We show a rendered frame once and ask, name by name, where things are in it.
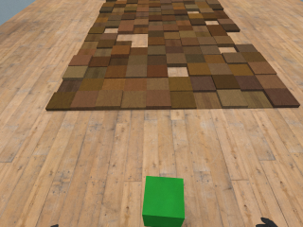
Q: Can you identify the carton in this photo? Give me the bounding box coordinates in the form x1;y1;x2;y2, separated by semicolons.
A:
142;176;185;227

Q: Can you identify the right robot hand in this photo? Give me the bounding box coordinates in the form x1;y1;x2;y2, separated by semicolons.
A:
256;217;278;227

